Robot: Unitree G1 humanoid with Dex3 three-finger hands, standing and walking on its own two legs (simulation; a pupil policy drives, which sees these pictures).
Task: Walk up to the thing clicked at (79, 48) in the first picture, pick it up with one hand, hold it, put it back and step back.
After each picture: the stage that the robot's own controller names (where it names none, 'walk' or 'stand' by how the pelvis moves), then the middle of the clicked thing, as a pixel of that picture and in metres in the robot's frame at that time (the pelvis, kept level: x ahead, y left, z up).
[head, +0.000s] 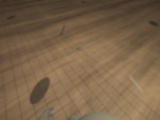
stand; (79, 48) +1.53 +0.34 -0.72
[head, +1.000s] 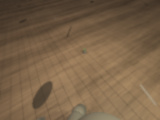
walk; (84, 51) +1.42 +0.32 -0.72
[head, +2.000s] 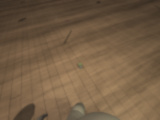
walk; (80, 66) +0.97 +0.30 -0.72
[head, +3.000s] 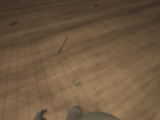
walk; (76, 83) +0.62 +0.26 -0.71
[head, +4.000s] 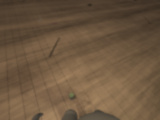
walk; (71, 96) +0.40 +0.18 -0.70
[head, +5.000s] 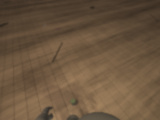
stand; (73, 102) +0.35 +0.21 -0.72
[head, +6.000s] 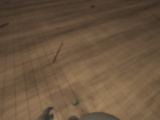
stand; (74, 102) +0.34 +0.20 -0.73
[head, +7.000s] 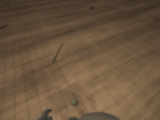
stand; (73, 103) +0.34 +0.21 -0.73
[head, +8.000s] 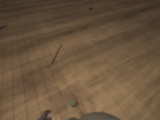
stand; (73, 103) +0.33 +0.21 -0.73
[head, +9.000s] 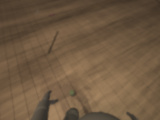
go down; (72, 93) +0.35 +0.21 -0.70
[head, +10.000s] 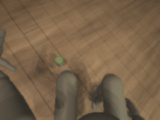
go down; (59, 61) +0.43 +0.24 -0.28
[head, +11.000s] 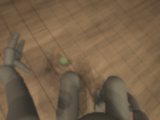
close in; (64, 62) +0.42 +0.23 -0.29
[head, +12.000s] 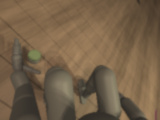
close in; (34, 57) +0.41 +0.26 -0.22
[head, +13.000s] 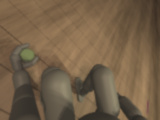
close; (27, 57) +0.40 +0.28 -0.22
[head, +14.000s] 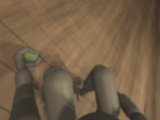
lift; (30, 57) +0.39 +0.27 -0.23
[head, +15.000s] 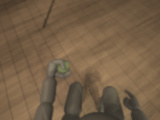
lift; (64, 70) +0.34 +0.20 -0.02
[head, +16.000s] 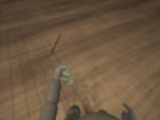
hold; (67, 76) +0.32 +0.18 +0.00
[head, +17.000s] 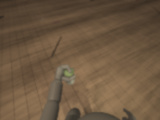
hold; (69, 76) +0.32 +0.17 +0.00
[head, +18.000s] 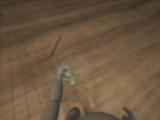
crouch; (69, 77) +0.33 +0.17 -0.01
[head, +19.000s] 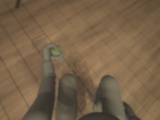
crouch; (57, 54) +0.45 +0.22 -0.10
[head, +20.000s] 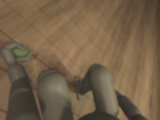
lower; (22, 54) +0.43 +0.28 -0.23
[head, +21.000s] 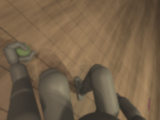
lower; (24, 54) +0.42 +0.28 -0.23
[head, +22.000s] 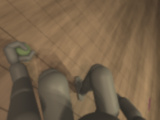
lower; (24, 53) +0.43 +0.28 -0.23
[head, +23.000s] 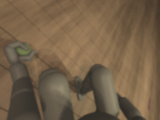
lower; (25, 53) +0.43 +0.28 -0.23
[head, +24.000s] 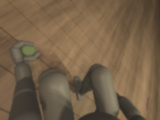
draw back; (28, 54) +0.43 +0.26 -0.23
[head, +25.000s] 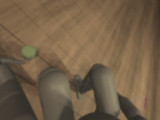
rise; (28, 53) +0.42 +0.26 -0.23
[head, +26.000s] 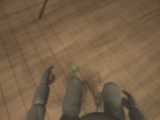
walk; (74, 68) +0.44 +0.19 -0.42
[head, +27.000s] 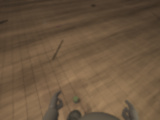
stand; (75, 100) +0.37 +0.16 -0.66
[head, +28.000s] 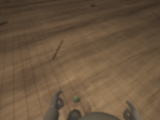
stand; (75, 99) +0.38 +0.18 -0.66
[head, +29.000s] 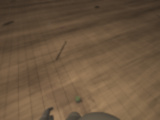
stand; (77, 99) +0.38 +0.16 -0.70
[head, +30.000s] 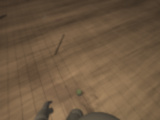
walk; (78, 92) +0.40 +0.15 -0.70
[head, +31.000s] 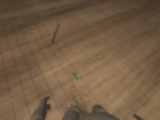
walk; (78, 77) +0.58 +0.14 -0.71
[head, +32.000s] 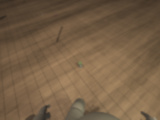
walk; (80, 64) +0.87 +0.27 -0.69
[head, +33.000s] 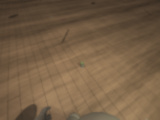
stand; (82, 64) +1.02 +0.18 -0.71
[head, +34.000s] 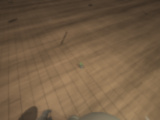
stand; (81, 65) +1.03 +0.21 -0.72
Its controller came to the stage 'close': yes
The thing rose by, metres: 0.71
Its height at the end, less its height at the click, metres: +0.00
